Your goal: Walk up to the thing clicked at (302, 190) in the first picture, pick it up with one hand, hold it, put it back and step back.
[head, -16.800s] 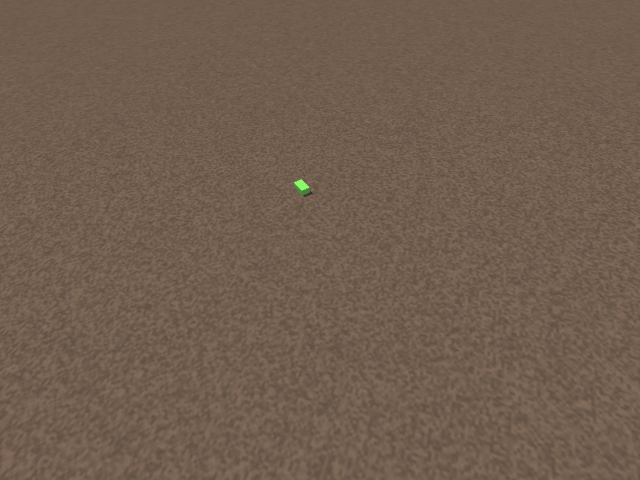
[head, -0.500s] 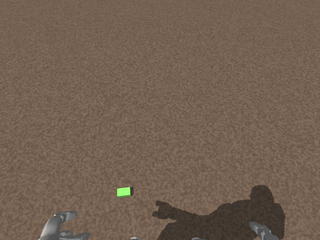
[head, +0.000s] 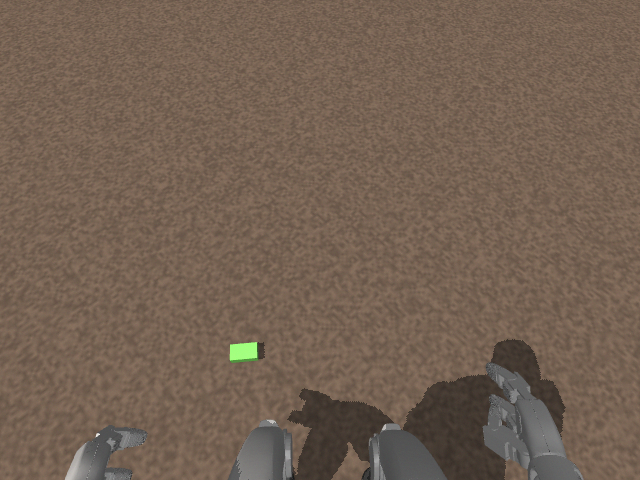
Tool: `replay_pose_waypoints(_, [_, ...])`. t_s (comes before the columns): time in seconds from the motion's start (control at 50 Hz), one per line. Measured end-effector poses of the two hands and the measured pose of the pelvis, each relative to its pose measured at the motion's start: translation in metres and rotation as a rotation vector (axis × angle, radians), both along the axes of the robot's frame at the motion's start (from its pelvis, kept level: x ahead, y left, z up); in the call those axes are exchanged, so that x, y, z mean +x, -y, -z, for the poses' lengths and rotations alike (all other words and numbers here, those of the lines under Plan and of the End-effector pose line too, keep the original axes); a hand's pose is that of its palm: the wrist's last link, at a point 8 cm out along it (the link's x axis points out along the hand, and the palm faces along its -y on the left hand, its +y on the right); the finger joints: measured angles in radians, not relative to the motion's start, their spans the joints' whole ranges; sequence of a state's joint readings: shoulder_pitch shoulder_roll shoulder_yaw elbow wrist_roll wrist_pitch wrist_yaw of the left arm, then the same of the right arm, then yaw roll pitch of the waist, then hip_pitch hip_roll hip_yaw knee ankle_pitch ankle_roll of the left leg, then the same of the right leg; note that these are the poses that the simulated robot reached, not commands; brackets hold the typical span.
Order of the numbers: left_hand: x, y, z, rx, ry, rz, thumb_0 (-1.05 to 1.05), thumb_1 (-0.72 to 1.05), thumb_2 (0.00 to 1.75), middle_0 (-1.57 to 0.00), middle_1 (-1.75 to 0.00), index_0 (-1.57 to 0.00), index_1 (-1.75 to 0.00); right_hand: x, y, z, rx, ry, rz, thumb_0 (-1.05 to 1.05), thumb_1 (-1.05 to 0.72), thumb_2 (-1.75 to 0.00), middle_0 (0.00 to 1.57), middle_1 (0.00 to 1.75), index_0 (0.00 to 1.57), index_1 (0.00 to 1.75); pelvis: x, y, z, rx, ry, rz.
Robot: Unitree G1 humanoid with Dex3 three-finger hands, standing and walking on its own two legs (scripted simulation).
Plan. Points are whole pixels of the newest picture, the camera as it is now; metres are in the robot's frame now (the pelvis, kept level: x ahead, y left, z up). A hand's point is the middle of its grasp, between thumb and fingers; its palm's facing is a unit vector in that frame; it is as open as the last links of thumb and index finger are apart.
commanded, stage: rise first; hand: left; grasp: from above
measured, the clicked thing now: (244, 352) +0.44 +0.22 -0.66
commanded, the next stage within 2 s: none
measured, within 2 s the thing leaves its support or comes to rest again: neither
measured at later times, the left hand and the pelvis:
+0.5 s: hand (170, 415) +0.24 +0.29 -0.32, palm faces -0.44 -0.49 -0.75, open 12.5 cm; pelvis -0.05 -0.01 -0.18, yaw -1 degrees
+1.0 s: hand (194, 374) +0.33 +0.29 -0.44, palm faces -0.47 -0.12 -0.87, open 11.9 cm; pelvis -0.09 +0.00 -0.30, yaw -5 degrees
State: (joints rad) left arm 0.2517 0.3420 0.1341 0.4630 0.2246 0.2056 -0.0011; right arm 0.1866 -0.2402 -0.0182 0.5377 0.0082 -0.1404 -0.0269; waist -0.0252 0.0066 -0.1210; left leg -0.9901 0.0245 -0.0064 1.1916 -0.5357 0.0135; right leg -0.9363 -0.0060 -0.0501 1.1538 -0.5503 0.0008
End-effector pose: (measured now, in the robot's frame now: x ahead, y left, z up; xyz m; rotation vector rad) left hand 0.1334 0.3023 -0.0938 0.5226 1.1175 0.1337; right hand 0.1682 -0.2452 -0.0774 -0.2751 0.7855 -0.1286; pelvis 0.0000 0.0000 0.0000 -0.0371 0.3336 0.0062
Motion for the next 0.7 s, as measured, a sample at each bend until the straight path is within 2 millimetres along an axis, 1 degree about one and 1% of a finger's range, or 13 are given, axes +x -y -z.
replay_pose_waypoints(0.1, [0.002, -0.002, 0.014, 0.031, 0.002, 0.044, 0.0, -0.27, 0.71, -0.38, -0.79, -0.38, -0.79, 0.004, -0.001, 0.017, 0.004, 0.011, -0.024, 0.01, -0.92, -0.9, 0.21, 0.3, 0.2, 0.3, -0.004, 0.001, 0.017, -0.001, -0.037, -0.003])
replay_pose_waypoints(0.18, [0.014, -0.005, 0.037, 0.072, 0.012, 0.122, 0.0, -0.28, 0.72, -0.38, -0.79, -0.38, -0.79, 0.002, 0.002, 0.041, -0.001, 0.007, -0.044, 0.01, -0.92, -0.9, 0.21, 0.3, 0.2, 0.3, -0.01, 0.002, 0.038, 0.0, -0.081, -0.002])
replay_pose_waypoints(0.26, [0.035, -0.007, 0.069, 0.126, 0.04, 0.236, 0.0, -0.29, 0.73, -0.37, -0.81, -0.37, -0.81, -0.002, 0.01, 0.076, -0.009, -0.014, -0.059, 0.01, -0.92, -0.9, 0.21, 0.3, 0.2, 0.3, -0.018, 0.004, 0.068, 0.003, -0.134, 0.003])
replay_pose_waypoints(0.38, [0.076, -0.009, 0.122, 0.233, 0.115, 0.412, 0.0, -0.28, 0.74, -0.36, -0.81, -0.36, -0.81, -0.017, 0.024, 0.142, -0.023, -0.078, -0.062, 0.01, -0.92, -0.9, 0.21, 0.3, 0.2, 0.3, -0.034, 0.006, 0.124, 0.003, -0.21, 0.013])
replay_pose_waypoints(0.48, [0.107, -0.008, 0.162, 0.322, 0.159, 0.534, 0.0, -0.28, 0.76, -0.36, -0.81, -0.36, -0.81, -0.04, 0.032, 0.2, -0.019, -0.164, -0.049, 0.01, -0.92, -0.9, 0.2, 0.3, 0.2, 0.3, -0.049, 0.008, 0.167, 0.0, -0.252, 0.02])
replay_pose_waypoints(0.56, [0.13, -0.004, 0.191, 0.383, 0.18, 0.63, 0.0, -0.28, 0.77, -0.36, -0.8, -0.36, -0.81, -0.067, 0.034, 0.24, -0.01, -0.245, -0.035, 0.01, -0.92, -0.9, 0.2, 0.3, 0.2, 0.3, -0.061, 0.009, 0.198, -0.005, -0.272, 0.028])
replay_pose_waypoints(0.62, [0.147, 0.0, 0.21, 0.423, 0.203, 0.689, 0.0, -0.28, 0.77, -0.37, -0.79, -0.36, -0.8, -0.09, 0.034, 0.265, -0.005, -0.307, -0.02, 0.01, -0.92, -0.9, 0.2, 0.3, 0.2, 0.3, -0.068, 0.009, 0.218, -0.011, -0.277, 0.034])
replay_pose_waypoints(0.7, [0.166, 0.004, 0.232, 0.464, 0.221, 0.753, 0.0, -0.26, 0.77, -0.37, -0.77, -0.37, -0.78, -0.122, 0.034, 0.289, -0.004, -0.386, 0.009, 0.0, -0.91, -0.9, 0.2, 0.3, 0.2, 0.3, -0.076, 0.009, 0.24, -0.019, -0.278, 0.042])
